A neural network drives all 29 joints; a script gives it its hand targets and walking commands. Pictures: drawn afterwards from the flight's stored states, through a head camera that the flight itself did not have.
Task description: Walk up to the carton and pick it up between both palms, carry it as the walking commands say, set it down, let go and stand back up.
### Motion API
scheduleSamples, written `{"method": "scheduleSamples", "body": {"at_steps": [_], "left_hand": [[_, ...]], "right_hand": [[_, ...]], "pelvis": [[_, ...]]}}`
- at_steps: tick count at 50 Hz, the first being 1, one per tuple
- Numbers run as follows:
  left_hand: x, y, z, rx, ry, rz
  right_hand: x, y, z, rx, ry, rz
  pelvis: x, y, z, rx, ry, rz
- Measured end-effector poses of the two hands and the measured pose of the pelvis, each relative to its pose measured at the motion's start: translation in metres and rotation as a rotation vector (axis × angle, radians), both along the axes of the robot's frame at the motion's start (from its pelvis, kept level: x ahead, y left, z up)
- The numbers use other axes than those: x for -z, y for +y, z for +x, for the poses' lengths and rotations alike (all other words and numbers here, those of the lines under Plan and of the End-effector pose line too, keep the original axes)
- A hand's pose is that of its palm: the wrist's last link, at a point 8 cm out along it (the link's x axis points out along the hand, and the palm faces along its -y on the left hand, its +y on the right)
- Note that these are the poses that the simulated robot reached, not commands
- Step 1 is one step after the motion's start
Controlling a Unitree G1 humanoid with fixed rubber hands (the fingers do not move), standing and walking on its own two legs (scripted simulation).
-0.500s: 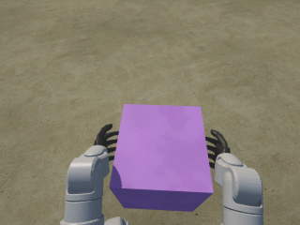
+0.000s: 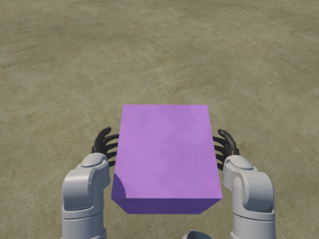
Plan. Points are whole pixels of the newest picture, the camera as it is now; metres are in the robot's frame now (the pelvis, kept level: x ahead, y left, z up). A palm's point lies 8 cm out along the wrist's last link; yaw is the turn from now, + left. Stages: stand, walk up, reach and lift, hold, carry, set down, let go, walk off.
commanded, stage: carry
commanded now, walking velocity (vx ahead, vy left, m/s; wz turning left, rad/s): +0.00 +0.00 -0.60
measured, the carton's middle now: (164, 163) +0.30 +0.02 +0.01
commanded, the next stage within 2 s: none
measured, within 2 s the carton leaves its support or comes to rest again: neither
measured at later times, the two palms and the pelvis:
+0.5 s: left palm (157, 175) +0.24 +0.04 +0.07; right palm (298, 224) +0.17 -0.24 +0.07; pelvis -0.06 -0.04 -0.01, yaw -12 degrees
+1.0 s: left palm (160, 195) +0.19 +0.03 +0.08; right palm out of the picture +0.11 -0.25 +0.07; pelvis -0.10 -0.03 -0.01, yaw -15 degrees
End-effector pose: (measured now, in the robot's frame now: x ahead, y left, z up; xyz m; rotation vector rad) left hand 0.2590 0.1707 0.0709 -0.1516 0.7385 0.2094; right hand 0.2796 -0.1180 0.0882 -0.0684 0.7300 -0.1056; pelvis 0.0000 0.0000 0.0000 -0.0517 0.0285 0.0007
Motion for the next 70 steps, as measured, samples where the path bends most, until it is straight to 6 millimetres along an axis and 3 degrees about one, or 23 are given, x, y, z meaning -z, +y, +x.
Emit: {"method": "scheduleSamples", "body": {"at_steps": [4,7,10,13,17,22,33,50,58,70], "left_hand": [[0.000,-0.039,0.010,0.086,-0.008,0.023],[0.005,-0.075,0.015,0.157,-0.013,0.058],[0.013,-0.107,0.014,0.244,0.036,0.101],[0.018,-0.129,0.007,0.310,0.075,0.115],[0.015,-0.144,-0.001,0.354,0.053,0.108],[0.005,-0.141,-0.013,0.353,0.007,0.097],[-0.001,-0.100,-0.050,0.273,0.007,0.038],[-0.006,-0.139,-0.066,0.373,0.013,0.092],[-0.002,-0.136,-0.068,0.362,0.014,0.090],[0.007,-0.120,-0.060,0.326,0.002,0.083]], "right_hand": [[0.006,-0.040,-0.016,0.087,-0.008,0.022],[0.022,-0.075,-0.030,0.154,-0.013,0.052],[0.039,-0.104,-0.055,0.237,0.037,0.093],[0.046,-0.123,-0.080,0.303,0.075,0.110],[0.039,-0.135,-0.100,0.355,0.053,0.109],[0.024,-0.132,-0.109,0.352,0.006,0.090],[0.005,-0.095,-0.124,0.256,0.010,0.016],[0.014,-0.128,-0.169,0.362,0.016,0.067],[0.014,-0.126,-0.167,0.348,0.018,0.058],[0.019,-0.113,-0.147,0.306,0.005,0.039]], "pelvis": [[0.006,-0.015,-0.007,0.065,0.008,0.013],[0.018,-0.030,-0.010,0.105,0.013,0.029],[0.017,-0.037,-0.018,0.131,0.010,0.041],[0.012,-0.042,-0.028,0.159,0.006,0.058],[0.010,-0.044,-0.041,0.194,0.006,0.061],[0.009,-0.042,-0.052,0.214,0.011,0.058],[0.006,-0.027,-0.069,0.253,-0.016,0.045],[0.006,-0.034,-0.102,0.256,-0.009,0.053],[0.007,-0.034,-0.105,0.256,-0.006,0.054],[0.007,-0.029,-0.099,0.251,-0.005,0.053]]}}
